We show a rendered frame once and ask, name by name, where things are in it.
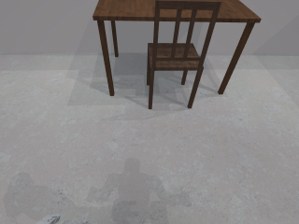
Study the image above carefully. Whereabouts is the table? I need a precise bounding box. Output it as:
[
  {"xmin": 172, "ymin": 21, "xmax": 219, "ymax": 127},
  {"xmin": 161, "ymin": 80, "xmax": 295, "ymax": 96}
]
[{"xmin": 93, "ymin": 0, "xmax": 261, "ymax": 96}]

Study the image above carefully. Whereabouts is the robot left hand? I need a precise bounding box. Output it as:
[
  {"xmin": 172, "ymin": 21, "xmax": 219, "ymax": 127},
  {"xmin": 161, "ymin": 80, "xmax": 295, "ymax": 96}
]
[{"xmin": 36, "ymin": 214, "xmax": 61, "ymax": 224}]

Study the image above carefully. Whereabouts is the chair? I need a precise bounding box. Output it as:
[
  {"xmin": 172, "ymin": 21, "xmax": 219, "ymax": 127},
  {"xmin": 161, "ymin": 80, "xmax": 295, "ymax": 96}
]
[{"xmin": 147, "ymin": 0, "xmax": 221, "ymax": 109}]

